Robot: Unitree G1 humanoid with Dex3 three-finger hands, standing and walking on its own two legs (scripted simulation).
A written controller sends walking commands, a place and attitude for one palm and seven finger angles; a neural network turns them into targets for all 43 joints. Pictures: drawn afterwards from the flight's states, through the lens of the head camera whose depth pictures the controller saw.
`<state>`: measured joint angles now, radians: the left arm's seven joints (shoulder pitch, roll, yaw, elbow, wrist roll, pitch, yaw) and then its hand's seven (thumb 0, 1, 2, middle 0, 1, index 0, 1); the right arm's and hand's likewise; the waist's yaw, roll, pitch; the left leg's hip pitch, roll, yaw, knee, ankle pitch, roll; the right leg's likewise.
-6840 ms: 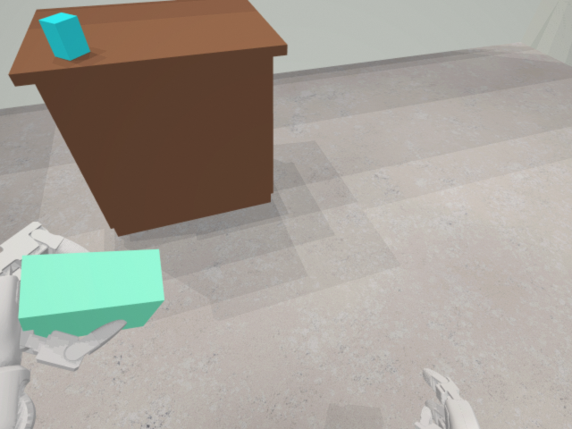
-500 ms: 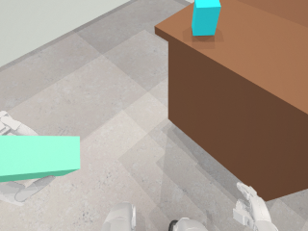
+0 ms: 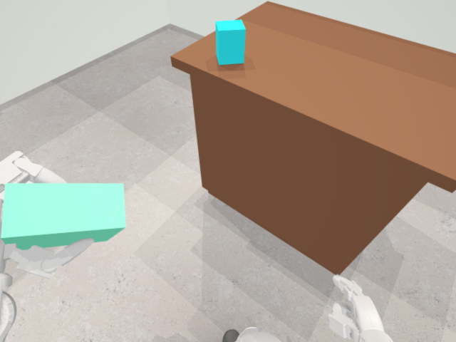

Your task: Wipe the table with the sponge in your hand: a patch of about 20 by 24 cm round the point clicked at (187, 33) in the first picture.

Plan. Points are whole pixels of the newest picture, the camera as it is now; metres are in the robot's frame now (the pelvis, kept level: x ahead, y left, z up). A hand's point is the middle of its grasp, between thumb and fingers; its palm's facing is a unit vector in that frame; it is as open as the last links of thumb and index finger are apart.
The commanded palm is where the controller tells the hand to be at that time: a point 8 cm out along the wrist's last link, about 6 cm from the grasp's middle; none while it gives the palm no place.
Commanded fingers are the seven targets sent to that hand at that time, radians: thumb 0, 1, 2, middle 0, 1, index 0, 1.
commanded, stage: turn to face it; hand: left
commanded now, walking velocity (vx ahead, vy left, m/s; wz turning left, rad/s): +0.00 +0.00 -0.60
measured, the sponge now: (82, 217) +0.23 +0.22 +0.16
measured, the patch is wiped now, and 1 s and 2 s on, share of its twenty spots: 0.00 0.00 0.00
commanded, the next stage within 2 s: take the last steps up to it in 1.48 s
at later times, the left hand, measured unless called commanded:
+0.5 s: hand (191, 246) +0.20 +0.07 +0.18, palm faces +0.01 -0.84 -0.54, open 10.0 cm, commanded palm +0.16 +0.14 +0.18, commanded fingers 0.00 0.10 1.30 -1.20 -1.60 -1.20 -1.60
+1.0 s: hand (342, 334) +0.13 -0.09 +0.18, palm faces -0.25 -0.80 -0.55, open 10.0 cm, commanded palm +0.11 +0.00 +0.18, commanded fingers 0.00 0.10 1.30 -1.20 -1.60 -1.20 -1.60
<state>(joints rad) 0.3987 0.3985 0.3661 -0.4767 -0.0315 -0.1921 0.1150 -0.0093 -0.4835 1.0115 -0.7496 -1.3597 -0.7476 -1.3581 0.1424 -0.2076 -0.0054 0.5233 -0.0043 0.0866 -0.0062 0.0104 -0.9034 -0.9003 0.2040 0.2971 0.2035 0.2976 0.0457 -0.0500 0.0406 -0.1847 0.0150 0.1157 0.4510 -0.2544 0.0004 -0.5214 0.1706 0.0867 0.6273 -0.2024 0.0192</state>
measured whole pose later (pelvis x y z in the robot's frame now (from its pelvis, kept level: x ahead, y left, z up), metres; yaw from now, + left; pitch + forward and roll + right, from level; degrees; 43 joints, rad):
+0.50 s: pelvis -0.08 -0.07 -0.01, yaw -19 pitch +0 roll +1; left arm 0.58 0.47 0.45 -0.69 -0.05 -0.22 0.13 -0.01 -0.48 1.01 -0.75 -1.36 -0.75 -1.36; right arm 0.16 -0.27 -0.03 0.54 0.01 0.03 0.00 0.01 -0.91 -0.90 0.20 0.30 0.20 0.30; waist -0.03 -0.04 0.14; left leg -0.36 0.04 0.06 0.77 -0.48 -0.08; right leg -0.44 0.07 0.05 0.56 -0.11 -0.05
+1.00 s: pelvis -0.19 -0.12 +0.00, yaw -38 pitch -1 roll +2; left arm 0.52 0.42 0.40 -0.59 -0.05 -0.21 0.12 -0.01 -0.48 1.01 -0.75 -1.36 -0.75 -1.36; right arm 0.12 -0.20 0.00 0.55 0.01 0.03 0.00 0.01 -0.90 -0.90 0.21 0.30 0.21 0.30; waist -0.02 0.03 0.16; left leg -0.48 0.08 0.03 1.14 -0.43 -0.10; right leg -0.37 0.06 -0.01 0.60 -0.22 -0.09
